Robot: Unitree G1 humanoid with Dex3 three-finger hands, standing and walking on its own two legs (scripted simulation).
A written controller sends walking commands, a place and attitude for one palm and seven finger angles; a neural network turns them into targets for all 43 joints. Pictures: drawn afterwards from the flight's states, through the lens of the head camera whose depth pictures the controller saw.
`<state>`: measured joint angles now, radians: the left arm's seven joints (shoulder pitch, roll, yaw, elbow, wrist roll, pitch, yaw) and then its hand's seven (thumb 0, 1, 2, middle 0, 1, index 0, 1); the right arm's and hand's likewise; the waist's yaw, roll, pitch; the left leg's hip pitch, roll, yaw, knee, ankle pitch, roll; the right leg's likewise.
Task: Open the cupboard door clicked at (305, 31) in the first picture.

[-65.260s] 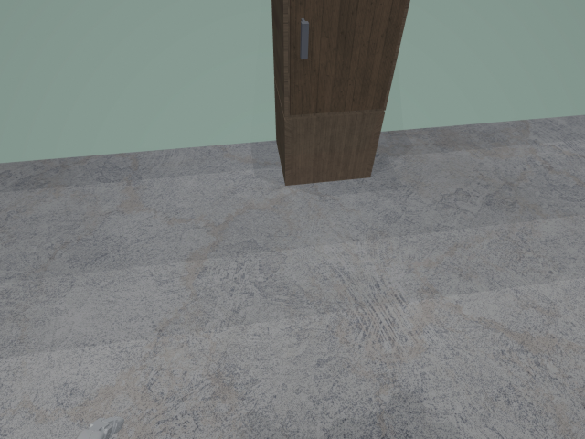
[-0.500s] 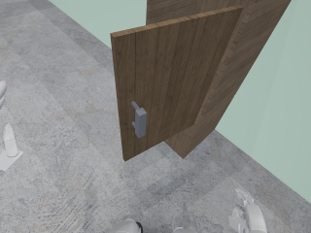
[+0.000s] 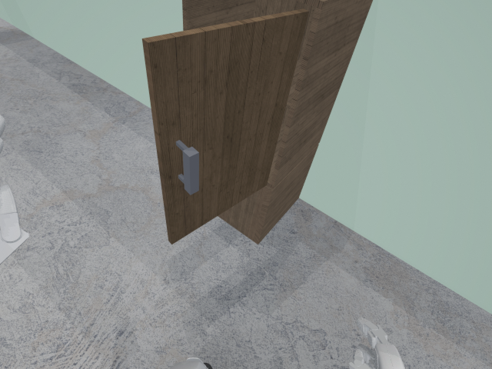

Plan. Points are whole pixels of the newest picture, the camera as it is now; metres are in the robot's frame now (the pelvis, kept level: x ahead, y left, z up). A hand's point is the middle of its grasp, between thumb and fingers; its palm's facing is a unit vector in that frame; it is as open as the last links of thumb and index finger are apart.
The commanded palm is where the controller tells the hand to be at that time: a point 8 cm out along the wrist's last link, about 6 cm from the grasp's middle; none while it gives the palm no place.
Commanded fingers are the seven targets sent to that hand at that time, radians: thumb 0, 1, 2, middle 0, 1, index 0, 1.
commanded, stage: stop stepping back and stand still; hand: left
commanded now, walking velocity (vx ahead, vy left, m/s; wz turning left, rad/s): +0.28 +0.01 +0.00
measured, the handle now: (186, 166) +0.53 +0.16 +0.00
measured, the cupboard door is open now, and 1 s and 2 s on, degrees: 80 80 80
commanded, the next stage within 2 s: let the arm hang, fingers relaxed in 0.80 s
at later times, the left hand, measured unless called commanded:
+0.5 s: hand out of the picture +0.12 +0.29 +0.20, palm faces +0.48 -0.75 -0.46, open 7.4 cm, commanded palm +0.04 +0.32 +0.20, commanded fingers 0.00 0.90 0.90 -0.20 -0.30 -0.20 -0.30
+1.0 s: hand (16, 362) +0.12 +0.28 +0.06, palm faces +0.30 -0.84 -0.46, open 7.4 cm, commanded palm none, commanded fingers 0.00 0.90 0.90 -0.20 -0.30 -0.20 -0.30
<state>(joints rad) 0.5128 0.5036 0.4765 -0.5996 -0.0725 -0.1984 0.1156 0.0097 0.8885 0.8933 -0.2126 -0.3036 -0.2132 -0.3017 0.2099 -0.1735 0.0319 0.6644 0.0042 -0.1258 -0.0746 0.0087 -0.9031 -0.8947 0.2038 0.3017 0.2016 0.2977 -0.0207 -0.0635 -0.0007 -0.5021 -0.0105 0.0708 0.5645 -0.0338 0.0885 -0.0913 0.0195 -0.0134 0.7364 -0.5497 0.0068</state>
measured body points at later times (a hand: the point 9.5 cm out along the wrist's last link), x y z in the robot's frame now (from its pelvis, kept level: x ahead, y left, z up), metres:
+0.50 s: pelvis -0.08 +0.02 +0.02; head -0.08 +0.03 +0.47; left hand +0.09 +0.33 +0.22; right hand +0.08 -0.20 -0.06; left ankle -0.09 +0.16 -0.71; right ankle -0.05 -0.06 -0.69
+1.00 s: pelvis -0.08 +0.01 +0.02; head -0.06 -0.01 +0.47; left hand +0.10 +0.32 +0.09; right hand +0.09 -0.25 -0.09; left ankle -0.07 +0.12 -0.71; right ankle -0.05 -0.07 -0.71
